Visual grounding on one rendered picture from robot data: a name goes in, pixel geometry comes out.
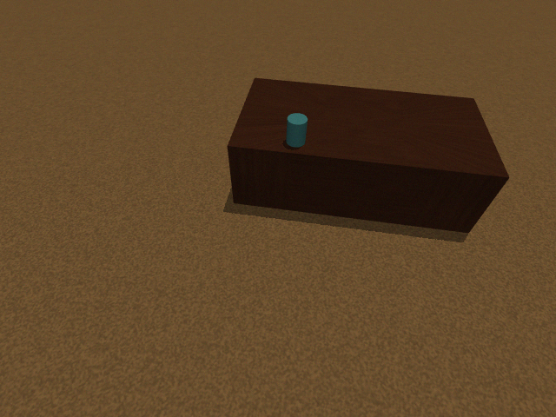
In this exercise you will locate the can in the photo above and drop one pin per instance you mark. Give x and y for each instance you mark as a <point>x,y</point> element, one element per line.
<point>296,130</point>

